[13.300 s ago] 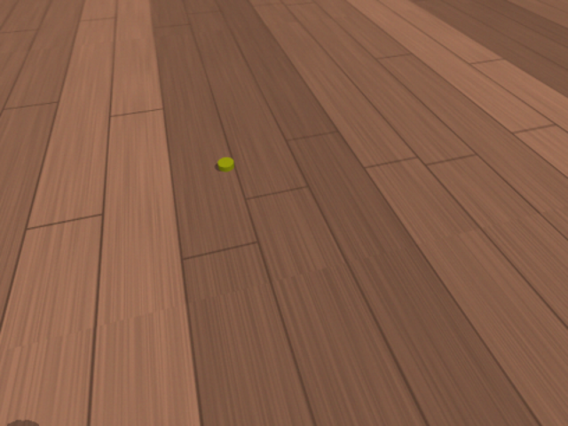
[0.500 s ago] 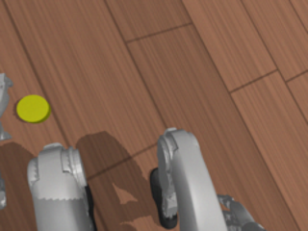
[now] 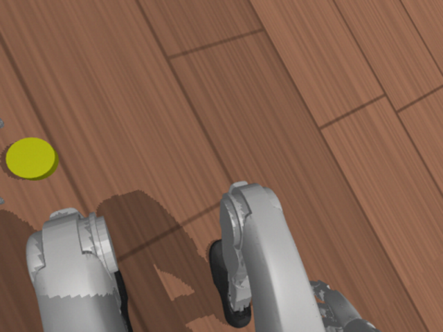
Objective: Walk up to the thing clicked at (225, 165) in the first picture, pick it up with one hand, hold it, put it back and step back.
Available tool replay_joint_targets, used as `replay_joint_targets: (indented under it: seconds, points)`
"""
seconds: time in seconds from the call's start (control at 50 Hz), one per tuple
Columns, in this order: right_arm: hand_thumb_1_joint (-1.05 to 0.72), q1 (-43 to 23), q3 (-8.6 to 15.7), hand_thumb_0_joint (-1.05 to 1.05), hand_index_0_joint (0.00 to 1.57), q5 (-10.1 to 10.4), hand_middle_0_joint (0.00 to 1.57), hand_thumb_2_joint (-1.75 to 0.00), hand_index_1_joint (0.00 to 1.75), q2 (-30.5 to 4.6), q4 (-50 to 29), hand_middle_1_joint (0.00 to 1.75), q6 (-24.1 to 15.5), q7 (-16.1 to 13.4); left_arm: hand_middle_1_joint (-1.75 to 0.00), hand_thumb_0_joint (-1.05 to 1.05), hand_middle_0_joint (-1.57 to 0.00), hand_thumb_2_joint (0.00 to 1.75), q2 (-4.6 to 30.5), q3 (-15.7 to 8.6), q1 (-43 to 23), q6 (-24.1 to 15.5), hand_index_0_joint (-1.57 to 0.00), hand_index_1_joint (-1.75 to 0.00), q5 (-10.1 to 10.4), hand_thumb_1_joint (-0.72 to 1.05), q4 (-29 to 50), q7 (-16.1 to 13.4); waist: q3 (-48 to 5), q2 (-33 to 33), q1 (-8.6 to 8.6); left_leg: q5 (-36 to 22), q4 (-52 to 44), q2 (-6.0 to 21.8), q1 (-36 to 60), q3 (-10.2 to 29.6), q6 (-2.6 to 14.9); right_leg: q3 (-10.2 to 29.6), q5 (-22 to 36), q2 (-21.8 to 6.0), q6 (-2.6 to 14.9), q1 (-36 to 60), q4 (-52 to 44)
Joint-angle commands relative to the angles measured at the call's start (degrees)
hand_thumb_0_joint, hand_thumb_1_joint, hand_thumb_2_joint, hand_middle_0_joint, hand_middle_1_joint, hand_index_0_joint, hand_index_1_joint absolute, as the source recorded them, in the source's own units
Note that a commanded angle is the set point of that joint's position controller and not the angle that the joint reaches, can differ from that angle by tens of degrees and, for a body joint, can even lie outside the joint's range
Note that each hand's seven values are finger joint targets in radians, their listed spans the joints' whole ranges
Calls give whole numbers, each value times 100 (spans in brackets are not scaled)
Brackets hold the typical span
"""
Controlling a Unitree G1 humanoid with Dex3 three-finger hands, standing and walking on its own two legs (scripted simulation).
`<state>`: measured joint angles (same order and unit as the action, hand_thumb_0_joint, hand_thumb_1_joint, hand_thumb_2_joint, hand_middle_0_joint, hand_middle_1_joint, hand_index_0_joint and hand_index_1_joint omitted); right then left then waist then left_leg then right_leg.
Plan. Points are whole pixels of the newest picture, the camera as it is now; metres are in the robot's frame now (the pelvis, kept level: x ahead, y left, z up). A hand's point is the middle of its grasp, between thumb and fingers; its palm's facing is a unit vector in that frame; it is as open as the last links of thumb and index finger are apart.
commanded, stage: rise first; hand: left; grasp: from above
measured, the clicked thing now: (33, 159) +0.45 +0.31 -0.29
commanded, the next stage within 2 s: approach in 0.88 s
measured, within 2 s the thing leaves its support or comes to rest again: neither
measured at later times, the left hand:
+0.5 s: hand out of the picture +0.41 +0.35 -0.18, palm faces -0.42 -0.12 -0.90, open 14.3 cm
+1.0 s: hand out of the picture +0.41 +0.35 -0.17, palm faces -0.43 -0.12 -0.90, open 14.2 cm
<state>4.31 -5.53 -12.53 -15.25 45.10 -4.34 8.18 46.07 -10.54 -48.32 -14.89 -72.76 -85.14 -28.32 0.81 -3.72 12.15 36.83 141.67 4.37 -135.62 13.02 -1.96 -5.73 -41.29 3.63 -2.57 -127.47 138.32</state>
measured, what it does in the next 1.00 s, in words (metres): stands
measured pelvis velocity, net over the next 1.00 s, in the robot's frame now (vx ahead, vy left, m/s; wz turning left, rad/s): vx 0.00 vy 0.00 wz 0.00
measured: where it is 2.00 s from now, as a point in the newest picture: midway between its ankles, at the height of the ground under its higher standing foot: (178, 310)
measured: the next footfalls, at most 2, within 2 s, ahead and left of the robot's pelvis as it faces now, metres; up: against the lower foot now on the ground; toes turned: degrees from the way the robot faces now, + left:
none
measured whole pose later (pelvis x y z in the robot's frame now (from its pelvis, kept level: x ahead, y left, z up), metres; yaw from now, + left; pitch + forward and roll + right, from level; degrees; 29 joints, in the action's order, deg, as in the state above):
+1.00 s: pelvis +0.00 +0.00 +0.01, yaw +0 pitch +30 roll -9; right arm 4.9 -5.4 -11.3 -15.6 44.8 -4.3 8.9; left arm 45.8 -9.1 -48.8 -14.9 -72.2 -83.3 -25.9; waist 0.0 -2.9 11.7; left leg 36.5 140.5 4.0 -135.0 12.7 -1.9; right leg -5.7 -41.1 3.3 -2.6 -126.7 137.2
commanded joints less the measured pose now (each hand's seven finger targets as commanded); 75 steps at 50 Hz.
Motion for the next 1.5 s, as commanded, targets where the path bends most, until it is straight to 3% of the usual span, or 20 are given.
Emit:
replay_joint_targets:
  seconds: [0.0,0.06,0.16,0.24,0.26,0.32,0.38,0.52,0.56,0.7,0.84,0.94,0.96,1.04,1.12,1.16,1.28,1.34,1.42,1.48]
  points:
    - [-90,950,434,0,20,2,20,-90,30,-1500,-41,30,-76,-20,-100,0,-7,103,1606,-134,-1453,5,-5,-102,101,-58,610,-228,-3570,1929,-44,-528,-1224,-108,3014,-835,278,-555,1166,155,406,1370,-1480]
    - [-90,959,413,0,20,-19,20,-90,30,-1517,-79,30,-78,-10,-100,0,-7,104,1685,-217,-1386,-14,-5,-102,110,-59,793,-245,-3726,2036,-71,-601,-1253,-114,3059,-821,269,-579,1249,168,399,1532,-1496]
    - [-90,953,423,0,20,0,20,-90,30,-1525,-63,30,-104,8,-101,0,-7,104,1549,-75,-1505,5,-5,-102,166,-59,692,-203,-3594,2003,-2,-533,-1229,-99,3012,-800,270,-585,1205,163,400,1372,-1494]
    - [-90,1081,426,0,20,-28,20,-90,30,-1541,-10,30,-93,36,-100,0,-7,103,1794,-227,-1505,-17,-6,-101,92,-58,958,-200,-3804,2067,-21,-867,-1157,-105,3126,-819,275,-567,1558,164,372,1617,-1462]
    - [-90,1042,422,0,20,-14,20,-90,30,-1541,-50,30,-91,44,-100,0,-7,104,1661,-215,-1304,7,-5,-102,139,-59,836,-208,-3794,2061,-79,-839,-1210,-109,3135,-816,265,-583,1504,152,376,1615,-1451]
    - [-90,963,435,0,20,3,20,-90,30,-1545,-78,30,-100,48,-100,0,-7,104,1516,-88,-1552,38,-5,-101,197,-58,835,-181,-3637,2016,53,-596,-1277,-101,3105,-771,262,-639,1274,153,394,1351,-1471]
    - [-90,1006,429,0,20,31,20,-90,30,-1539,-88,30,-101,48,-101,0,-7,104,1699,-151,-1457,67,-5,-102,127,-58,828,-153,-3624,2032,-61,-547,-1270,-121,2976,-834,282,-561,1240,158,392,1486,-1546]
    - [-90,1032,477,0,20,108,20,-90,30,-1512,-93,30,-110,73,-101,0,-7,104,1513,-75,-1419,117,-5,-103,202,-59,908,-36,-3749,2031,-87,-642,-1343,-116,3126,-811,263,-576,1307,149,398,1489,-1537]
    - [-90,1074,478,0,20,117,20,-90,30,-1532,-101,30,-111,63,-101,0,-6,104,1605,-92,-1566,103,-5,-103,208,-59,994,-23,-3679,1935,-15,-660,-1303,-113,3060,-813,287,-566,1348,136,378,1510,-1578]
    - [-90,1036,462,0,20,142,20,-90,30,-1512,-118,30,-70,59,-101,0,-7,104,1607,-104,-1459,75,-6,-103,263,-58,965,58,-3709,1848,-91,-544,-1353,-136,2944,-837,300,-528,1217,136,380,1579,-1649]
    - [-90,1068,484,0,20,166,20,-90,30,-1482,-100,30,-44,36,-101,0,-7,103,1466,50,-1549,17,-6,-102,197,-58,951,84,-3701,1827,-19,-626,-1331,-145,2957,-846,303,-490,1323,147,368,1618,-1682]
    - [-90,1034,459,0,20,138,20,-90,30,-1519,-102,30,-32,18,-100,0,-8,102,1557,-65,-1567,-33,-7,-101,136,-56,917,16,-3713,1937,-65,-617,-1402,-149,3116,-819,268,-580,1253,129,393,1469,-1578]
    - [-90,1036,465,0,20,145,20,-90,30,-1485,-86,30,-32,21,-96,0,-8,110,1413,40,-1508,-13,-4,-101,111,-61,814,18,-3675,1955,-47,-590,-1416,-159,3136,-821,261,-577,1237,135,404,1426,-1581]
    - [-90,1019,467,0,20,141,20,-90,30,-1506,-88,30,-67,22,-103,0,-6,102,1095,248,-1625,-2,-6,-104,158,-58,867,-46,-3662,2019,43,-585,-1411,-148,3138,-828,256,-583,1274,131,395,1384,-1621]
    - [-90,1182,499,0,20,128,20,-90,30,-1511,-25,30,-173,41,-104,0,-7,101,672,600,-2162,55,-7,-104,206,-56,995,-194,-3716,1903,363,-562,-1347,-123,3132,-798,265,-580,1340,131,356,1361,-1706]
    - [-90,1207,470,0,20,131,20,-90,30,-1514,-12,30,-217,51,-105,0,-7,101,582,709,-2291,142,-7,-105,149,-56,804,-311,-3612,1993,386,-463,-1386,-126,3153,-797,251,-595,1221,125,390,1240,-1681]
    - [-90,1164,339,0,20,61,20,-90,30,-1527,-101,30,-291,132,-104,0,-7,102,829,360,-2351,620,-6,-104,20,-57,286,-730,-3759,2254,306,-591,-1399,-124,3149,-871,251,-538,1338,167,415,1388,-1643]
    - [-90,1173,281,0,20,60,20,-90,30,-1512,-178,30,-302,187,-104,0,-7,101,980,190,-2269,869,-6,-104,93,-57,85,-780,-3678,2085,255,-557,-1352,-147,2791,-930,317,-448,1300,173,401,1557,-1689]
    - [-90,1159,233,0,20,115,20,-89,30,-1524,-238,30,-359,247,-104,0,-6,100,924,297,-2035,1061,-7,-104,343,-56,-236,-516,-3584,1701,308,-590,-1218,-146,2470,-930,402,-361,1334,232,346,1808,-1734]
    - [-90,1150,241,0,20,156,20,-90,30,-1482,-262,30,-352,261,-104,0,-6,100,1251,55,-1629,1049,-7,-104,536,-56,-21,-279,-3767,1497,50,-627,-1213,-158,2333,-932,425,-338,1279,220,331,2096,-1726]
